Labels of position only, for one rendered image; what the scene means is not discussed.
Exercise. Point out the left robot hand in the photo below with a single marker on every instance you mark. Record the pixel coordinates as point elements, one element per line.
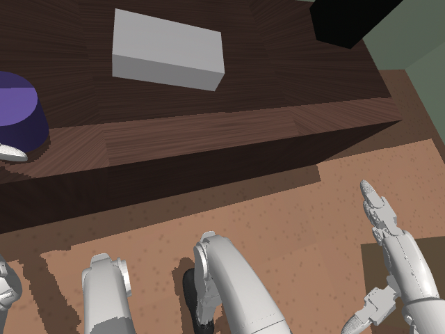
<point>12,154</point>

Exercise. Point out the right robot hand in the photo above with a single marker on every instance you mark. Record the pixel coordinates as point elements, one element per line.
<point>409,275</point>

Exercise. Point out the right robot arm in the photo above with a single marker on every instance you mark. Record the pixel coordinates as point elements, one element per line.
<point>425,316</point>

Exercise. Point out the left robot arm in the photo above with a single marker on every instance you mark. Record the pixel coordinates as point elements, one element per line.
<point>10,290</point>

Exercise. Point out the right robot foot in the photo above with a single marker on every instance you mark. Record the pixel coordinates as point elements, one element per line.
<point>190,295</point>

